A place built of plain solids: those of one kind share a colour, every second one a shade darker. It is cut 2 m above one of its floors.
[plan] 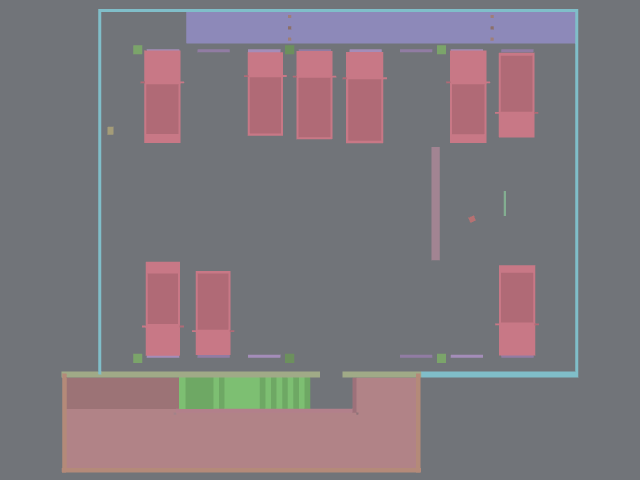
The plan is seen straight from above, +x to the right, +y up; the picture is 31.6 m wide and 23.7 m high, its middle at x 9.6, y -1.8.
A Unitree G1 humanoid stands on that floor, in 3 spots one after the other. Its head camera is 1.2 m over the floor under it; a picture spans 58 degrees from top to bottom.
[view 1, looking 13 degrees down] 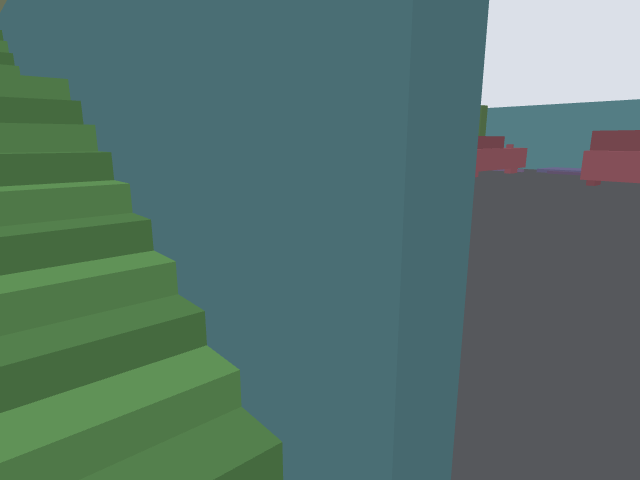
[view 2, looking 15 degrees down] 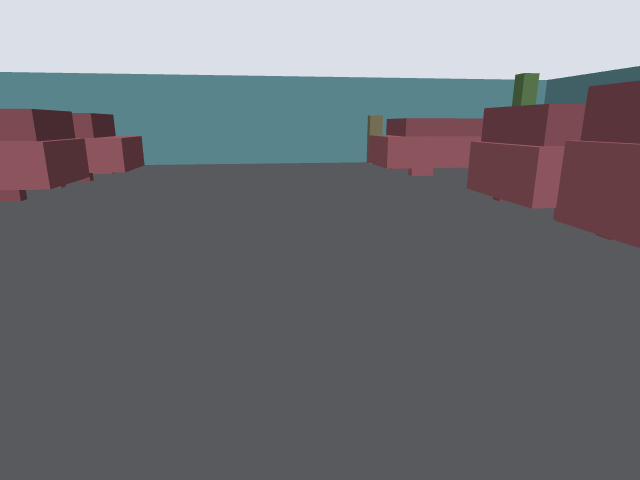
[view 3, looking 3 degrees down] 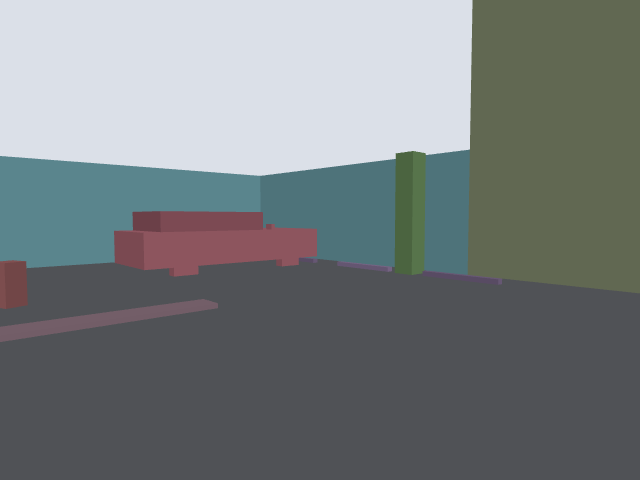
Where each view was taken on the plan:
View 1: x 10.20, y -9.37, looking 139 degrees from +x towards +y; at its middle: wall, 1.21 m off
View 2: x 12.66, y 0.00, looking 172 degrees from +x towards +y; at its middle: ground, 4.64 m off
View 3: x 9.99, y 0.00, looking -42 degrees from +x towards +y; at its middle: wall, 12.42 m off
